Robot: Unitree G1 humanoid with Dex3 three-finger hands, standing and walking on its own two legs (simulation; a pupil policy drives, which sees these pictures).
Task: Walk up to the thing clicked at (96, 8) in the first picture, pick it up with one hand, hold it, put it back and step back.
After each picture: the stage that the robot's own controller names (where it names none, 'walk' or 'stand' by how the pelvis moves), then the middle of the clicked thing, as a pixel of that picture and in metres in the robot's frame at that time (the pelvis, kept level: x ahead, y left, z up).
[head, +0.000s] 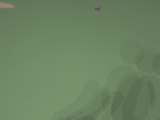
stand; (97, 9) +2.21 -0.27 -0.72
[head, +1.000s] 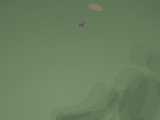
walk; (81, 24) +2.09 +0.11 -0.69
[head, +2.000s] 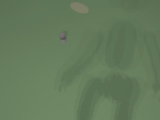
walk; (62, 37) +1.46 +0.32 -0.71
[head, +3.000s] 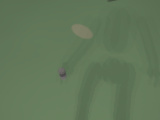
walk; (62, 73) +0.98 +0.29 -0.72
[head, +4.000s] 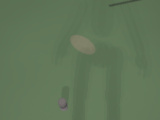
walk; (63, 104) +0.60 +0.23 -0.71
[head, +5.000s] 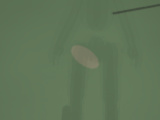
stand; out of the picture +0.39 +0.19 -0.71
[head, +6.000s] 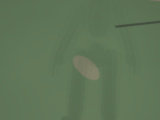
stand; out of the picture +0.37 +0.16 -0.72
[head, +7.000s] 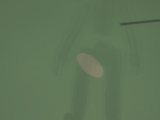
stand; out of the picture +0.38 +0.15 -0.72
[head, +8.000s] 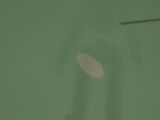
stand; out of the picture +0.37 +0.16 -0.72
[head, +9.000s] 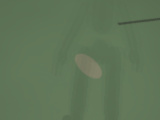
stand; out of the picture +0.36 +0.17 -0.73
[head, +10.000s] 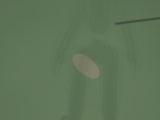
stand; out of the picture +0.36 +0.17 -0.73
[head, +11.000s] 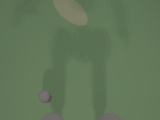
go down; (45, 97) +0.39 +0.19 -0.53
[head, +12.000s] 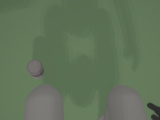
go down; (36, 70) +0.43 +0.23 -0.32
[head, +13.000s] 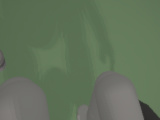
close in; out of the picture +0.41 +0.26 -0.24
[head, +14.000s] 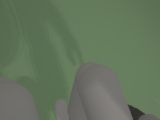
close; out of the picture +0.41 +0.28 -0.22
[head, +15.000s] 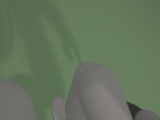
close; out of the picture +0.40 +0.29 -0.22
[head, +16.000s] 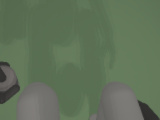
lift; (6, 82) +0.32 +0.26 -0.09
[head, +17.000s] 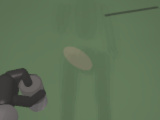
hold; (34, 94) +0.32 +0.17 +0.04
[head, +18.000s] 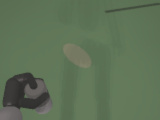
hold; (39, 97) +0.32 +0.16 -0.01
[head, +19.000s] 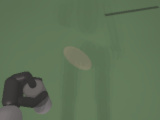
hold; (38, 97) +0.32 +0.17 -0.01
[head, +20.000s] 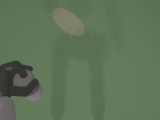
crouch; (29, 86) +0.36 +0.19 -0.08
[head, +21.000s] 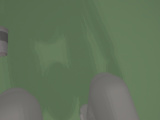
lower; out of the picture +0.55 +0.25 -0.29
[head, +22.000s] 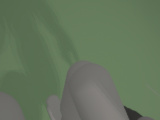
lower; out of the picture +0.53 +0.32 -0.25
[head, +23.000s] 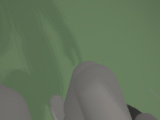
lower; out of the picture +0.52 +0.33 -0.25
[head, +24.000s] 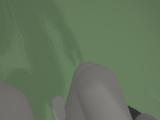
lower; out of the picture +0.52 +0.33 -0.25
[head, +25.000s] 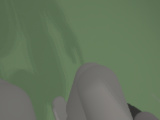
lower; out of the picture +0.53 +0.34 -0.25
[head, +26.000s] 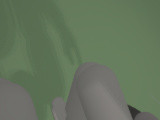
open; out of the picture +0.53 +0.34 -0.25
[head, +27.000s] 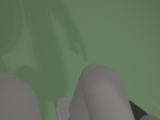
stand; out of the picture +0.52 +0.40 -0.26
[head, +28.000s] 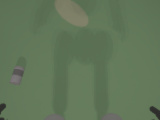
stand; (17, 75) +0.57 +0.42 -0.56
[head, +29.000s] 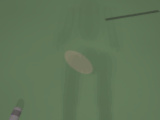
stand; (15, 115) +0.57 +0.52 -0.69
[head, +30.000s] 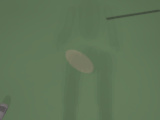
stand; (1, 111) +0.59 +0.65 -0.69
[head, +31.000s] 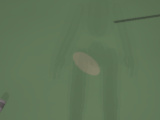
stand; out of the picture +0.64 +0.75 -0.74
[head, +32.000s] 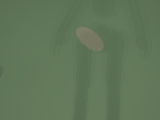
walk; out of the picture +0.74 +0.85 -0.73
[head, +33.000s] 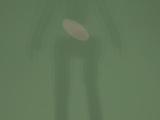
walk; out of the picture +0.85 +0.94 -0.74
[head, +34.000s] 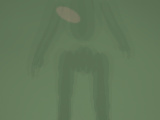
walk; out of the picture +1.10 +1.19 -0.71
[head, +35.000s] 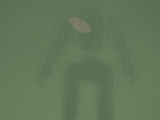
stand; out of the picture +1.29 +1.13 -0.73
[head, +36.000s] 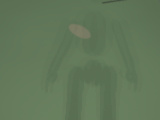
stand; out of the picture +1.31 +1.21 -0.75
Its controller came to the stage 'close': yes
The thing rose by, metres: 0.70
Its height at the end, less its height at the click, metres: -0.02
